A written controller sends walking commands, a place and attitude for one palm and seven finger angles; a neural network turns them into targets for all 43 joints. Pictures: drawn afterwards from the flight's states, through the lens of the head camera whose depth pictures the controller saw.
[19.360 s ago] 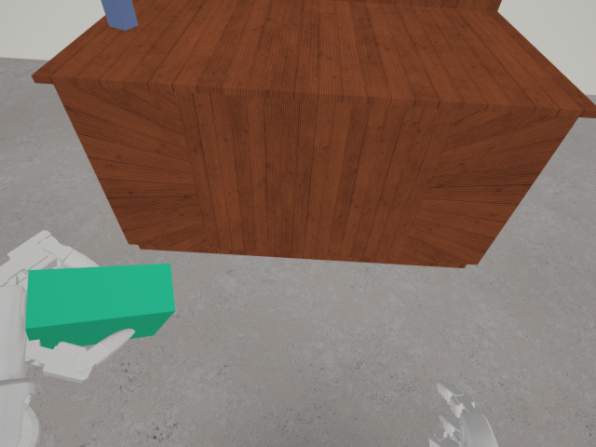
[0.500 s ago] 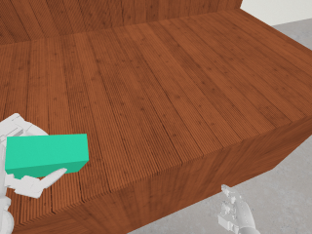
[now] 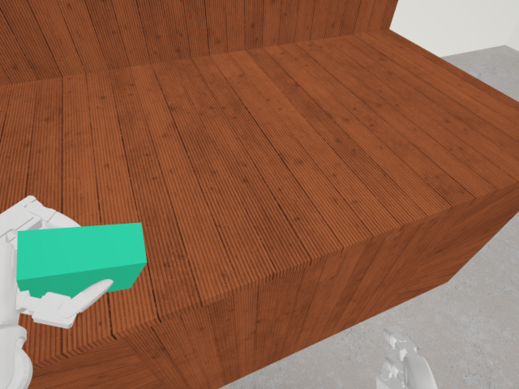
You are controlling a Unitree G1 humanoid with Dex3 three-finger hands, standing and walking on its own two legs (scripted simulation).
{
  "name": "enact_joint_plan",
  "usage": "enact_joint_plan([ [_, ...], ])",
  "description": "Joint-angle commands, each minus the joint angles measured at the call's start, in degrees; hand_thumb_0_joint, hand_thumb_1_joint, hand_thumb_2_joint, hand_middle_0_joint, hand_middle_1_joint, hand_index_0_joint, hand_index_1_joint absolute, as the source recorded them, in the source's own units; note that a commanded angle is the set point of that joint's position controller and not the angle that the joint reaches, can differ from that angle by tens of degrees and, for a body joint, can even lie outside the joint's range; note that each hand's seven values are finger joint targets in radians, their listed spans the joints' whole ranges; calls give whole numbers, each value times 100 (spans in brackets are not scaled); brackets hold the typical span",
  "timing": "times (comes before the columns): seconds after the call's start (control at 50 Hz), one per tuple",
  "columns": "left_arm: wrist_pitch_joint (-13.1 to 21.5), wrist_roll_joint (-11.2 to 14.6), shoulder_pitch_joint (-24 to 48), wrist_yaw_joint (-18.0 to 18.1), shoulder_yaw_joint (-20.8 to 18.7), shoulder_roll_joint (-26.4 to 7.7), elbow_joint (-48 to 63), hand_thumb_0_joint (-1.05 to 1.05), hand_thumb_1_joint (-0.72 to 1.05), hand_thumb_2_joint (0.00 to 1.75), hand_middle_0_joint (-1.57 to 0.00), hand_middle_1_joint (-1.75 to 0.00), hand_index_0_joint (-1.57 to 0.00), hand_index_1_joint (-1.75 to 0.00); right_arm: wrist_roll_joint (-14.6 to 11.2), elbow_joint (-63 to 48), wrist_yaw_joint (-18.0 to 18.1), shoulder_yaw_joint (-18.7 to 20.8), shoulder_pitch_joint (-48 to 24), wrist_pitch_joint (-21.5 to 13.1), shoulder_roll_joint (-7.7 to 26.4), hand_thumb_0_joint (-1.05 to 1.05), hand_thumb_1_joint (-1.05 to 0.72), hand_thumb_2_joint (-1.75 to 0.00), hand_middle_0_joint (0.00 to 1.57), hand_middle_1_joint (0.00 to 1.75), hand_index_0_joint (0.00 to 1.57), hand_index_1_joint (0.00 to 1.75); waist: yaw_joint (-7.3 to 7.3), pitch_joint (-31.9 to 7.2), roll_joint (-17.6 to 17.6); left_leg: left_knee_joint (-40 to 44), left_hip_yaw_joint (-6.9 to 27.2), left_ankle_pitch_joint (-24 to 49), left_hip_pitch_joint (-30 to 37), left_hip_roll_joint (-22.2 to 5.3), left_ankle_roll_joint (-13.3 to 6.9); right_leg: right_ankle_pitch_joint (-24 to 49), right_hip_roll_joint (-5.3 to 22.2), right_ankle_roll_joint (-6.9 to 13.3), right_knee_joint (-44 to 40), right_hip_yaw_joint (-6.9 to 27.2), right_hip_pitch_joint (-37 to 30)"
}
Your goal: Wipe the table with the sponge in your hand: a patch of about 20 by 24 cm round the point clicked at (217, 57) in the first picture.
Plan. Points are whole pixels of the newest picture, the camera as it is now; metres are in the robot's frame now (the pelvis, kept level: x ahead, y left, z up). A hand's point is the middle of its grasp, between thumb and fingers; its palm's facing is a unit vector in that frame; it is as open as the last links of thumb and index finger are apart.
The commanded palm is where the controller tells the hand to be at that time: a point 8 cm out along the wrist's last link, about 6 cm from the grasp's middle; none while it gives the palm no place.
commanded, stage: come to a stop and stand still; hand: left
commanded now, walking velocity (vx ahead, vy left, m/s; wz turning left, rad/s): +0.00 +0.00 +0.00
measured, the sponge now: (101, 262) +0.23 +0.21 +0.14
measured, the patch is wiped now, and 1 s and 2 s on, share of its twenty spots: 0.00 0.00 0.00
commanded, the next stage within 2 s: look again from close up in 0.14 s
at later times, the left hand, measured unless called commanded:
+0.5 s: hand (67, 226) +0.26 +0.25 +0.17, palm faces +0.38 -0.86 -0.35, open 9.4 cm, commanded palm +0.19 +0.29 +0.17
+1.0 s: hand (77, 255) +0.22 +0.23 +0.16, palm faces +0.40 -0.84 -0.37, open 9.4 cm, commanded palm +0.16 +0.26 +0.17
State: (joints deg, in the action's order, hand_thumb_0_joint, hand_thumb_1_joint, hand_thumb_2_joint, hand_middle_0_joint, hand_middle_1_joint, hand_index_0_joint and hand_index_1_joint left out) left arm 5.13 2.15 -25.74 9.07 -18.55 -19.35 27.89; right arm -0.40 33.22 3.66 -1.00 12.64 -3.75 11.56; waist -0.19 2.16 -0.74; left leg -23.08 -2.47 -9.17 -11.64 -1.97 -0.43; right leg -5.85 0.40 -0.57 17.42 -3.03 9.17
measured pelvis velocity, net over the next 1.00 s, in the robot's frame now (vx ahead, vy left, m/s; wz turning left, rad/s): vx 0.01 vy -0.02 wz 0.03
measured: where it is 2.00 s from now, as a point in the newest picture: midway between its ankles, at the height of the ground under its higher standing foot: outside the picture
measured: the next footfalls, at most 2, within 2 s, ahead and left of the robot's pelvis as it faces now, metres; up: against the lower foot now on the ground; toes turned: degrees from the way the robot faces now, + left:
none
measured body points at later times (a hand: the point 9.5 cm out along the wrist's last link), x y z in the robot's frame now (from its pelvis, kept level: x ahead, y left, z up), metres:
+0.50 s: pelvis +0.03 +0.01 -0.01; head +0.05 +0.03 +0.44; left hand +0.23 +0.30 +0.19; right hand +0.20 -0.23 -0.08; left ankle +0.04 +0.11 -0.75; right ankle +0.04 -0.13 -0.75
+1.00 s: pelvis +0.01 -0.02 -0.01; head +0.03 -0.01 +0.44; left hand +0.20 +0.27 +0.18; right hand +0.22 -0.21 -0.08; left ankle +0.04 +0.11 -0.75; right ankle +0.04 -0.13 -0.75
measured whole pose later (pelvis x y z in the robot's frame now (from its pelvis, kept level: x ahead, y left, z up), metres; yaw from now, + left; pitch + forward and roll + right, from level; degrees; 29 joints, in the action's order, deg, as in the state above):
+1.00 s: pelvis +0.01 -0.02 -0.01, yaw +2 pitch +0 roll -1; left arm 10.5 5.0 -23.3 5.1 -21.9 -22.0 28.1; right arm -0.9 31.7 -0.6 -2.2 8.3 -7.1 8.8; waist -0.9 3.1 1.0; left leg -29.5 0.0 -12.4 -17.1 -2.4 1.3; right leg -11.9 -0.7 1.2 27.8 -3.5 15.8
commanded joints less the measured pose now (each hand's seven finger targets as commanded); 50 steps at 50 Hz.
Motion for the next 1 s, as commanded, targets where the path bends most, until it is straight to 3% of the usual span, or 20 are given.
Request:
enact_joint_plan([
  [0.0, 419, 3, 481, 95, -538, -832, 1247, 0, 10, 130, -120, -160, -120, -160, -16, -947, 48, 267, -792, -396, 705, 0, -90, -90, 20, 30, 20, 30, -76, -400, -252, 912, 444, -1508, -728, -177, 24, -702, -49, 20, -159, 314, -554],
  [0.2, 484, 35, 435, 91, -618, -870, 1348, 0, 10, 130, -120, -160, -120, -160, 4, -855, 14, 273, -825, -453, 689, 0, -90, -90, 20, 30, 20, 30, -90, -572, -176, 597, 365, -864, -452, -100, 25, -371, 55, 48, -110, 336, -535],
  [0.22, 1666, -244, 6152, 94, -2650, -5949, 3355, 0, 10, 130, -120, -160, -120, -160, -465, -1425, 468, -552, -270, -387, 1019, 0, -90, -90, 20, 30, 20, 30, 408, -320, -1054, 423, 695, -1996, -1799, -56, -328, -1286, -95, -361, 952, 281, -803],
  [0.24, 1278, -326, 3516, 55, -1967, -2478, 289, 0, 10, 130, -120, -160, -120, -160, -289, -942, 332, 12, -225, -694, 296, 0, -90, -90, 20, 30, 20, 30, -52, -730, 67, 46, 841, -1571, -957, -664, -290, -2108, 454, -39, 1003, 286, 596],
  [0.26, 1110, -249, 2810, 54, -1535, -2193, 285, 0, 10, 130, -120, -160, -120, -160, -34, -752, 100, -47, -787, -726, 540, 0, -90, -90, 20, 30, 20, 30, -99, -430, 535, 167, 573, -1476, -560, -306, -147, -2080, 261, 97, 341, 355, 813],
  [0.28, 1092, -144, 2394, 34, -1448, -2262, -37, 0, 10, 130, -120, -160, -120, -160, 66, -713, 17, 149, -712, -767, 912, 0, -90, -90, 20, 30, 20, 30, -200, -524, 307, -382, 331, -1307, -123, -56, -91, -1716, 396, 334, 75, 823, 1139],
  [0.3, 1194, -64, 1955, -67, -1353, -2185, -79, 0, 10, 130, -120, -160, -120, -160, 114, -704, -70, 250, -348, -811, 897, 0, -90, -90, 20, 30, 20, 30, -140, -849, 371, -846, 292, -1190, -110, 46, -58, -1554, 766, 518, 22, 1277, 1185],
  [0.32, 1141, 82, 1314, -129, -1091, -1766, -192, 0, 10, 130, -120, -160, -120, -160, 102, -664, -193, 211, -532, -811, 876, 0, -90, -90, 20, 30, 20, 30, -128, -1157, 72, -867, 279, -1200, 175, -3, -71, -1587, 843, 563, 207, 1314, 1268],
  [0.38, 1257, 276, 374, -244, -489, -1038, 845, 0, 10, 130, -120, -160, -120, -160, 3, -839, -497, 233, -209, -946, 888, 0, -90, -90, 20, 30, 20, 30, -232, -930, 42, -830, 358, -181, -229, -34, -81, -90, 904, 557, 559, 1159, 813],
  [0.44, 1253, 312, 90, -141, -700, -1132, 1012, 0, 10, 130, -120, -160, -120, -160, -43, -776, -552, 309, -217, -990, 922, 0, -90, -90, 20, 30, 20, 30, -229, -1018, 188, -423, 529, 1084, 41, -246, -123, 705, 507, 242, 1106, 537, 578],
  [0.5, 1330, 285, 742, -70, -1279, -1724, 1173, 0, 10, 130, -120, -160, -120, -160, -24, -734, -485, 319, -437, -929, 937, 0, -90, -90, 20, 30, 20, 30, -183, -1006, 263, -335, 694, 1872, -93, -336, -54, 931, 458, 116, 1302, 352, 357],
  [0.52, 1305, 265, 1101, -8, -1563, -2140, 1382, 0, 10, 130, -120, -160, -120, -160, -35, -763, -438, 340, -614, -888, 1001, 0, -90, -90, 20, 30, 20, 30, -157, -1216, -79, -257, 748, 1867, 96, -350, -79, 695, 416, 104, 1469, 384, 379],
  [0.54, 1316, 252, 1027, -27, -1388, -1862, 1282, 0, 10, 130, -120, -160, -120, -160, -23, -713, -401, 332, -474, -858, 857, 0, -90, -90, 20, 30, 20, 30, -159, -1176, -332, -296, 786, 2294, 82, -424, -119, 663, 429, 97, 1557, 234, 360],
  [0.62, 1289, 250, 1151, -52, -1291, -1965, 2016, 0, 10, 130, -120, -160, -120, -160, -24, -750, -458, 338, -552, -944, 787, 0, -90, -90, 20, 30, 20, 30, -185, -1609, -1346, -462, 877, 3422, 761, -550, -72, -469, 397, 125, 1726, 156, 631],
  [0.66, 1295, 256, 978, -97, -1085, -1755, 2241, 0, 10, 130, -120, -160, -120, -160, 1, -707, -511, 355, -383, -991, 730, 0, -90, -90, 20, 30, 20, 30, -174, -1571, -1240, -544, 962, 3837, 1003, -734, -43, -869, 351, 116, 1554, 48, 815],
  [0.72, 1198, 253, 666, -166, -889, -1369, 2119, 0, 10, 130, -120, -160, -120, -160, -45, -700, -588, 374, -570, -1062, 715, 0, -90, -90, 20, 30, 20, 30, -148, -1470, -926, -425, 983, 3649, 1000, -836, 33, -824, 269, 93, 1416, -1, 807],
  [0.82, 964, 294, 342, -220, -1102, -1261, 1136, 0, 10, 130, -120, -160, -120, -160, -107, -817, -481, 408, -605, -829, 765, 0, -90, -90, 20, 30, 20, 30, -55, -1030, -331, -120, 877, 1598, 153, -787, 143, -12, 297, 87, 943, 174, 403],
  [0.84, 937, 317, 382, -267, -874, -983, 1012, 0, 10, 130, -120, -160, -120, -160, -71, -834, -443, 368, -556, -730, 727, 0, -90, -90, 20, 30, 20, 30, -2, -890, -226, -103, 823, 1080, -45, -775, 115, 20, 291, 79, 809, 152, 390],
  [0.86, 926, 354, 652, -267, -994, -1201, 1128, 0, 10, 130, -120, -160, -120, -160, -115, -885, -390, 422, -577, -705, 754, 0, -90, -90, 20, 30, 20, 30, 22, -891, -218, -81, 854, 768, -172, -740, 95, 73, 365, 99, 825, 241, 322],
  [0.98, 784, 388, 734, -299, -871, -1130, 1227, 0, 10, 130, -120, -160, -120, -160, -88, -1039, -223, 263, -817, -618, 614, 0, -90, -90, 20, 30, 20, 30, 68, -768, 11, -64, 672, -1057, -321, -575, -61, -690, 470, 184, 412, 625, 592],
])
